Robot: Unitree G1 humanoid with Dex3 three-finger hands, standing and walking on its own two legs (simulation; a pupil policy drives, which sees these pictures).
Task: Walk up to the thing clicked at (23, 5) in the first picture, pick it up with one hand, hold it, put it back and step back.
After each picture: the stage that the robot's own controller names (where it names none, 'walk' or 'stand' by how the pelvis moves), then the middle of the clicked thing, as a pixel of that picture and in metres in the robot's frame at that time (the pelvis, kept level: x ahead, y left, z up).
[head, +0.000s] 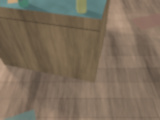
stand; out of the picture +1.12 +0.42 +0.05
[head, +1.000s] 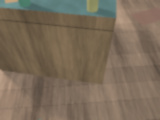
walk; out of the picture +0.99 +0.34 +0.09
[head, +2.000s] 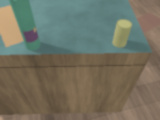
walk; (26, 24) +0.64 +0.22 +0.07
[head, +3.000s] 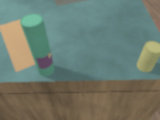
stand; (40, 49) +0.48 +0.18 +0.07
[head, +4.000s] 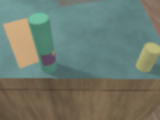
stand; (44, 46) +0.51 +0.16 +0.06
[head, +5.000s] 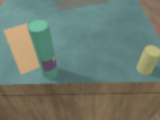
stand; (45, 52) +0.49 +0.16 +0.05
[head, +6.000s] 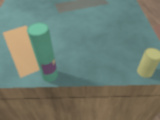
stand; (44, 55) +0.48 +0.16 +0.05
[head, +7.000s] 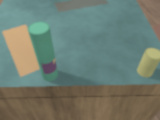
stand; (45, 54) +0.48 +0.16 +0.05
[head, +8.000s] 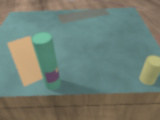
rise first; (48, 64) +0.46 +0.16 +0.05
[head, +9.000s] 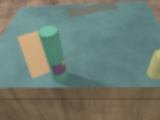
go down; (54, 57) +0.49 +0.15 +0.06
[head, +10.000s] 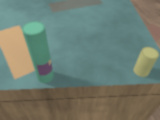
go down; (40, 56) +0.48 +0.15 +0.06
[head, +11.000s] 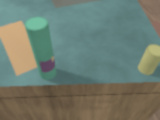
go down; (43, 52) +0.48 +0.14 +0.07
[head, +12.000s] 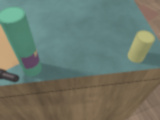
close in; (24, 47) +0.47 +0.17 +0.09
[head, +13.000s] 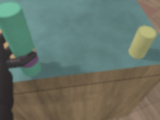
lift; (21, 44) +0.46 +0.17 +0.10
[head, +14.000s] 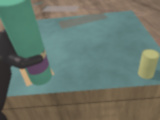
lift; (29, 46) +0.33 +0.14 +0.27
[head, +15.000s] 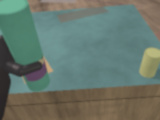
hold; (27, 52) +0.33 +0.15 +0.24
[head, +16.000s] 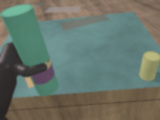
hold; (35, 56) +0.33 +0.13 +0.24
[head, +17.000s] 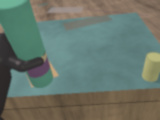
hold; (29, 48) +0.32 +0.14 +0.27
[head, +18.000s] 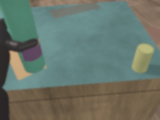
crouch; (24, 33) +0.41 +0.16 +0.24
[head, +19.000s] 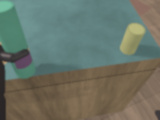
lower; (15, 45) +0.47 +0.18 +0.10
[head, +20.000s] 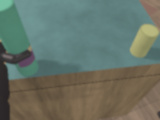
lower; (16, 43) +0.46 +0.18 +0.11
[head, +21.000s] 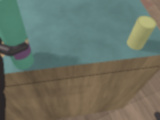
lower; (13, 34) +0.48 +0.17 +0.12
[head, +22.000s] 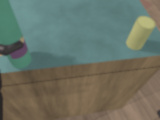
lower; (8, 33) +0.48 +0.19 +0.12
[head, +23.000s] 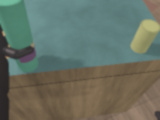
loosen; (20, 38) +0.47 +0.17 +0.12
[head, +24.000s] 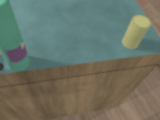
withdraw; (8, 38) +0.47 +0.18 +0.11
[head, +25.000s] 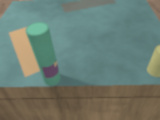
sink last; (45, 57) +0.45 +0.17 +0.09
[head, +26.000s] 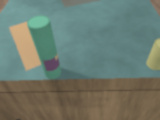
stand; (46, 51) +0.47 +0.17 +0.09
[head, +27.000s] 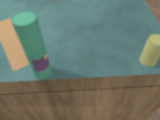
stand; (35, 50) +0.45 +0.17 +0.10
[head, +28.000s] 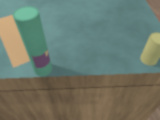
stand; (36, 46) +0.46 +0.17 +0.11
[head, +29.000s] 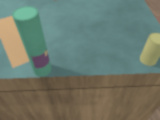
stand; (35, 46) +0.46 +0.18 +0.12
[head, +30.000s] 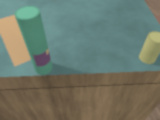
stand; (37, 45) +0.47 +0.17 +0.11
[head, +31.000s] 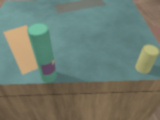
stand; (44, 56) +0.48 +0.16 +0.06
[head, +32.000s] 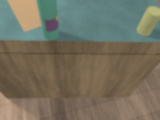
walk; (48, 11) +0.61 +0.14 +0.07
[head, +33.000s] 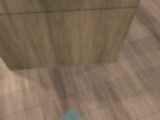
walk; out of the picture +0.92 +0.26 +0.09
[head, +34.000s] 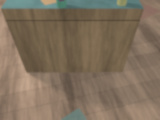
stand; out of the picture +1.09 +0.17 +0.06
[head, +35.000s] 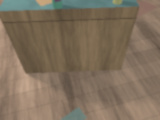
stand; out of the picture +1.09 +0.17 +0.05
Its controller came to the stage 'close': yes
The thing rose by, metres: 0.22
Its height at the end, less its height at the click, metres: +0.00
